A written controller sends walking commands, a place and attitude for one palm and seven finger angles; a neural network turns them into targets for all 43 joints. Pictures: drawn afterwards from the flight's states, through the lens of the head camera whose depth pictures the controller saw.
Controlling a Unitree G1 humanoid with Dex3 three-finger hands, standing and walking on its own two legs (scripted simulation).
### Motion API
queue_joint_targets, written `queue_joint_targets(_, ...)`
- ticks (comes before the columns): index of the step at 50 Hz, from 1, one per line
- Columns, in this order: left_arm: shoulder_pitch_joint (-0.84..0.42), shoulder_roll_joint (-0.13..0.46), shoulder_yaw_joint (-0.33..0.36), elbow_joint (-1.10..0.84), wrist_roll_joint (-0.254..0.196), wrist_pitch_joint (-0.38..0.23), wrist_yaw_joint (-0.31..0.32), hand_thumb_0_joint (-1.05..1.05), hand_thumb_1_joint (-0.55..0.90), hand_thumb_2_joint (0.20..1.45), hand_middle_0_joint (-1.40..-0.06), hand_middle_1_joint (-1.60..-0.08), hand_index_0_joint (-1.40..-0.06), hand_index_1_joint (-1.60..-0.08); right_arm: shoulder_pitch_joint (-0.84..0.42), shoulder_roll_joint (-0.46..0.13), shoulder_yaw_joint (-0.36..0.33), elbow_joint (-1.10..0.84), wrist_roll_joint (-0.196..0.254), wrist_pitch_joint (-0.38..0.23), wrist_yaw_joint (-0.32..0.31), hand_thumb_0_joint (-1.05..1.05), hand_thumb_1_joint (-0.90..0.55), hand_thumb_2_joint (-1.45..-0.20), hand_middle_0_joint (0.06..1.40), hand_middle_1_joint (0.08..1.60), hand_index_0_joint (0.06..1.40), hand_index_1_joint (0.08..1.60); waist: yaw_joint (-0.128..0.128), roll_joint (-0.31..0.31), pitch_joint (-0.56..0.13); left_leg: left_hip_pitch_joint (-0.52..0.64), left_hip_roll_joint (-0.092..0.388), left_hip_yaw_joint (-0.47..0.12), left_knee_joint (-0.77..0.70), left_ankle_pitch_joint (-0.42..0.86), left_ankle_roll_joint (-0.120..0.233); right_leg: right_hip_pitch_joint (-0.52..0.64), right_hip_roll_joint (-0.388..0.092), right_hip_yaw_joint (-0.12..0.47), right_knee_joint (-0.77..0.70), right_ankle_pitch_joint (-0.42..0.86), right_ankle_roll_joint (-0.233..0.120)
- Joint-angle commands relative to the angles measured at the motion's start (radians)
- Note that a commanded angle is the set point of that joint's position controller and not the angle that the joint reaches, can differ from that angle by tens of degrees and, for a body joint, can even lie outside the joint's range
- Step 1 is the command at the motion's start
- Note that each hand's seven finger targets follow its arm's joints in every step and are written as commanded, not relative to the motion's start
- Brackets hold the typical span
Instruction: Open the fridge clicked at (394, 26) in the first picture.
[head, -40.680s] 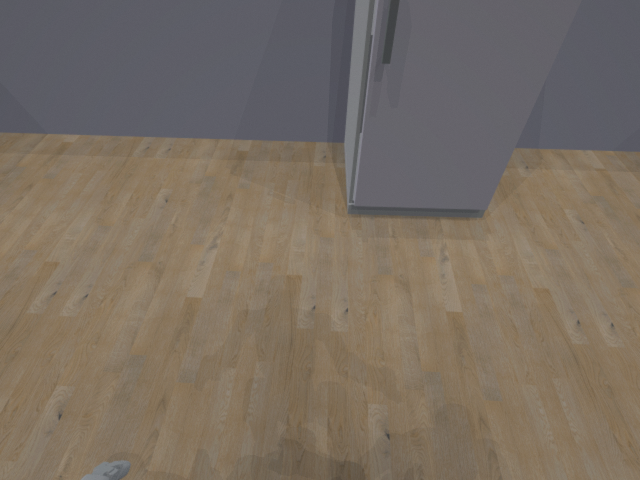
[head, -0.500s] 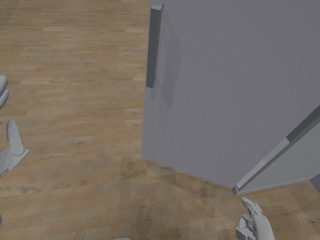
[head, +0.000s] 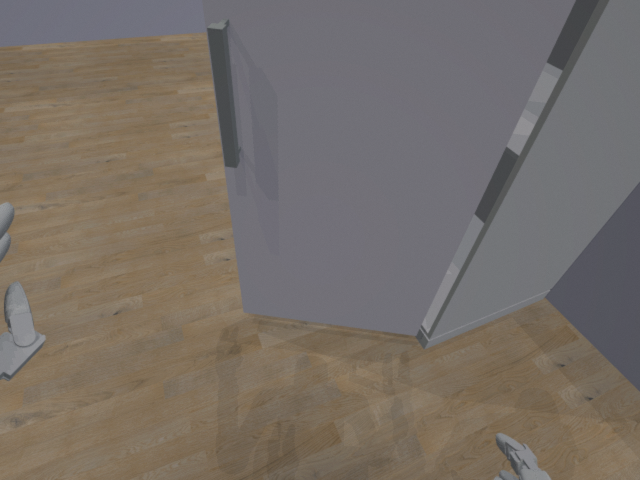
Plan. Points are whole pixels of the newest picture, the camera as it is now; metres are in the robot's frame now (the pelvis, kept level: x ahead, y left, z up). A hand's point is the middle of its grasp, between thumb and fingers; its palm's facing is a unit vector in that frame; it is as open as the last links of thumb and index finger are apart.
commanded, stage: stop stepping back and stand still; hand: left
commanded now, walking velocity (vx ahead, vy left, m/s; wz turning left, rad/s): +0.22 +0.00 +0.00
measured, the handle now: (228, 99) +0.75 +0.21 +0.12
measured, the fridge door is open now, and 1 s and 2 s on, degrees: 59 59 59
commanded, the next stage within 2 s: let the arm hang, fingers relaxed in 1.78 s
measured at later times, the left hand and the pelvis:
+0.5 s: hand out of the picture +0.13 +0.28 +0.17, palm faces +0.54 -0.75 -0.38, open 7.4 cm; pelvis -0.05 +0.00 +0.01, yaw +3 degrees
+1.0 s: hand out of the picture +0.17 +0.32 +0.16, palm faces +0.45 -0.77 -0.45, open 7.4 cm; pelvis -0.02 +0.04 +0.00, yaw +2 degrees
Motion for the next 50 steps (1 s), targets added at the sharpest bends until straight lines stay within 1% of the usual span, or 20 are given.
queue_joint_targets(1,-0.06,0.184,0.126,-0.179,-0.01,-0.067,0.028,0.0,0.9,0.9,-0.2,-0.3,-0.2,-0.3,-0.13,-0.135,-0.051,-0.165,0.015,-0.073,-0.016,0.0,-0.9,-0.9,0.2,0.3,0.2,0.3,0.039,0.084,-0.043,0.083,0.125,-0.17,-0.227,0.083,0.057,0.011,-0.054,0.067,-0.071,0.088,-0.012)
queue_joint_targets(2,-0.043,0.181,0.134,-0.167,-0.007,-0.072,0.023,0.0,0.9,0.9,-0.2,-0.3,-0.2,-0.3,-0.129,-0.141,-0.054,-0.167,0.017,-0.077,-0.015,0.0,-0.9,-0.9,0.2,0.3,0.2,0.3,0.041,0.072,-0.036,0.075,0.121,-0.16,-0.204,0.126,0.061,0.028,-0.037,0.074,-0.071,0.131,-0.009)
queue_joint_targets(3,-0.048,0.197,0.141,-0.186,-0.01,-0.077,0.02,0.0,0.9,0.9,-0.2,-0.3,-0.2,-0.3,-0.133,-0.123,-0.033,-0.155,0.001,-0.076,-0.017,0.0,-0.9,-0.9,0.2,0.3,0.2,0.3,0.018,0.164,-0.019,0.036,0.119,-0.187,-0.247,0.112,0.06,0.031,-0.027,0.013,-0.019,0.142,-0.005)
queue_joint_targets(6,-0.163,0.188,0.132,-0.23,0.017,-0.1,0.013,0.0,0.9,0.9,-0.2,-0.3,-0.2,-0.3,-0.148,-0.128,-0.035,-0.141,-0.015,-0.09,-0.012,0.0,-0.9,-0.9,0.2,0.3,0.2,0.3,0.025,0.29,0.069,-0.149,0.171,-0.264,-0.432,-0.385,0.074,0.106,0.023,-0.032,0.05,-0.009,0.008)
queue_joint_targets(8,-0.134,0.145,0.107,-0.152,0.027,-0.094,0.015,0.0,0.9,0.9,-0.2,-0.3,-0.2,-0.3,-0.128,-0.124,-0.037,-0.134,-0.017,-0.091,-0.01,0.0,-0.9,-0.9,0.2,0.3,0.2,0.3,0.022,0.298,0.09,-0.244,0.17,-0.247,-0.462,-0.559,0.079,0.162,0.043,-0.058,0.058,-0.057,-0.005)
queue_joint_targets(11,-0.119,0.147,0.103,-0.122,0.025,-0.085,0.013,0.0,0.9,0.9,-0.2,-0.3,-0.2,-0.3,-0.121,-0.122,-0.045,-0.133,-0.021,-0.09,-0.002,0.0,-0.9,-0.9,0.2,0.3,0.2,0.3,0.023,0.225,0.059,-0.198,0.117,-0.188,-0.353,-0.523,0.06,0.161,0.037,-0.047,-0.051,-0.126,-0.039)
queue_joint_targets(12,-0.118,0.138,0.092,-0.115,0.022,-0.083,0.013,0.0,0.9,0.9,-0.2,-0.3,-0.2,-0.3,-0.127,-0.109,-0.044,-0.133,-0.023,-0.083,0.0,0.0,-0.9,-0.9,0.2,0.3,0.2,0.3,0.025,0.149,0.056,-0.182,0.083,-0.151,-0.231,-0.432,0.053,0.14,-0.007,0.034,-0.124,-0.161,-0.066)
queue_joint_targets(14,-0.109,0.156,0.107,-0.093,0.014,-0.075,0.009,0.0,0.9,0.9,-0.2,-0.3,-0.2,-0.3,-0.129,-0.097,-0.057,-0.128,-0.022,-0.062,0.01,0.0,-0.9,-0.9,0.2,0.3,0.2,0.3,0.043,-0.197,0.056,-0.26,-0.031,-0.024,0.266,-0.207,0.013,0.055,-0.263,0.497,-0.355,-0.458,-0.202)
queue_joint_targets(15,-0.148,0.141,0.094,-0.105,0.007,-0.077,0.009,0.0,0.9,0.9,-0.2,-0.3,-0.2,-0.3,-0.127,-0.108,-0.064,-0.121,-0.015,-0.062,0.013,0.0,-0.9,-0.9,0.2,0.3,0.2,0.3,0.045,-0.214,0.094,-0.312,-0.026,-0.039,0.449,-0.183,0.001,0.029,-0.343,0.558,-0.388,-0.362,-0.247)
queue_joint_targets(18,-0.159,0.13,0.091,-0.041,0.008,-0.091,0.014,0.0,0.9,0.9,-0.2,-0.3,-0.2,-0.3,-0.093,-0.081,-0.036,-0.099,-0.017,-0.055,0.021,0.0,-0.9,-0.9,0.2,0.3,0.2,0.3,0.017,-0.049,0.057,-0.307,0.034,-0.071,0.451,-0.136,-0.002,0.028,-0.303,0.375,-0.308,-0.23,-0.217)
queue_joint_targets(25,-0.25,0.13,0.064,-0.088,0.014,-0.091,0.023,0.0,0.9,0.9,-0.2,-0.3,-0.2,-0.3,-0.132,-0.074,-0.03,-0.106,-0.023,-0.082,-0.014,0.0,-0.9,-0.9,0.2,0.3,0.2,0.3,0.035,-0.046,0.075,0.117,-0.009,0.072,-0.057,-0.069,0.025,-0.129,-0.178,0.176,-0.223,-0.2,-0.126)
queue_joint_targets(26,-0.249,0.132,0.061,-0.116,0.01,-0.093,0.022,0.0,0.9,0.9,-0.2,-0.3,-0.2,-0.3,-0.125,-0.087,-0.038,-0.112,-0.019,-0.089,-0.017,0.0,-0.9,-0.9,0.2,0.3,0.2,0.3,0.028,0.003,0.065,0.169,0.016,0.031,-0.119,-0.073,0.035,-0.138,-0.157,0.154,-0.155,-0.148,-0.101)
queue_joint_targets(28,-0.242,0.135,0.079,-0.194,0.009,-0.105,0.023,0.0,0.9,0.9,-0.2,-0.3,-0.2,-0.3,-0.129,-0.119,-0.045,-0.129,-0.016,-0.089,-0.013,0.0,-0.9,-0.9,0.2,0.3,0.2,0.3,0.031,0.216,0.019,0.247,0.195,-0.234,-0.205,-0.014,0.11,-0.202,-0.029,0.044,0.084,-0.024,-0.021)
queue_joint_targets(29,-0.242,0.152,0.095,-0.221,0.012,-0.108,0.027,0.0,0.9,0.9,-0.2,-0.3,-0.2,-0.3,-0.133,-0.115,-0.041,-0.139,-0.01,-0.089,-0.006,0.0,-0.9,-0.9,0.2,0.3,0.2,0.3,0.038,0.235,-0.001,0.238,0.261,-0.313,-0.239,0.091,0.136,-0.194,0.002,-0.015,0.164,-0.018,0.007)
queue_joint_targets(30,-0.21,0.156,0.105,-0.183,0.008,-0.109,0.021,0.0,0.9,0.9,-0.2,-0.3,-0.2,-0.3,-0.135,-0.102,-0.041,-0.126,-0.007,-0.09,-0.001,0.0,-0.9,-0.9,0.2,0.3,0.2,0.3,0.038,0.225,-0.007,0.168,0.254,-0.274,-0.267,0.028,0.126,-0.136,0.004,-0.013,0.156,-0.106,0.011)
queue_joint_targets(33,-0.165,0.144,0.123,-0.174,0.018,-0.097,0.016,0.0,0.9,0.9,-0.2,-0.3,-0.2,-0.3,-0.128,-0.092,-0.029,-0.123,-0.006,-0.099,0.007,0.0,-0.9,-0.9,0.2,0.3,0.2,0.3,0.04,0.239,0.053,-0.017,0.186,-0.141,-0.212,0.004,0.093,0.047,-0.01,-0.034,-0.01,0.052,0.005)
queue_joint_targets(37,-0.071,0.145,0.125,-0.128,0.001,-0.09,0.014,0.0,0.9,0.9,-0.2,-0.3,-0.2,-0.3,-0.118,-0.076,-0.039,-0.121,0.004,-0.086,0.031,0.0,-0.9,-0.9,0.2,0.3,0.2,0.3,0.019,-0.107,-0.027,-0.023,0.017,0.021,0.082,0.076,-0.008,0.1,-0.187,0.233,-0.137,0.446,-0.09)
queue_joint_targets(39,-0.064,0.147,0.135,-0.12,0.001,-0.09,0.016,0.0,0.9,0.9,-0.2,-0.3,-0.2,-0.3,-0.12,-0.068,-0.031,-0.124,0.002,-0.073,0.033,0.0,-0.9,-0.9,0.2,0.3,0.2,0.3,0.021,-0.092,-0.061,-0.011,0.016,0.016,0.022,0.087,-0.01,0.159,-0.198,0.199,-0.096,0.618,-0.092)
queue_joint_targets(44,-0.068,0.16,0.139,-0.178,-0.001,-0.094,0.009,0.0,0.9,0.9,-0.2,-0.3,-0.2,-0.3,-0.131,-0.081,-0.029,-0.143,0.003,-0.057,0.017,0.0,-0.9,-0.9,0.2,0.3,0.2,0.3,0.029,0.124,-0.115,0.211,0.117,-0.038,-0.082,0.587,0.023,0.077,-0.042,0.006,0.014,0.519,0.002)
queue_joint_targets(50,-0.092,0.134,0.114,-0.192,-0.001,-0.09,0.007,0.0,0.9,0.9,-0.2,-0.3,-0.2,-0.3,-0.135,-0.087,-0.028,-0.153,0.002,-0.066,0.014,0.0,-0.9,-0.9,0.2,0.3,0.2,0.3,0.034,0.164,-0.061,0.108,0.12,-0.046,-0.154,0.368,0.016,0.11,-0.017,-0.012,-0.032,0.34,0.003)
